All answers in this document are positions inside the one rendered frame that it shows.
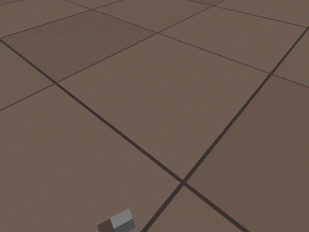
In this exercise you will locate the carton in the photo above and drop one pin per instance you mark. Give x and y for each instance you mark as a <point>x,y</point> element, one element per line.
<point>123,222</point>

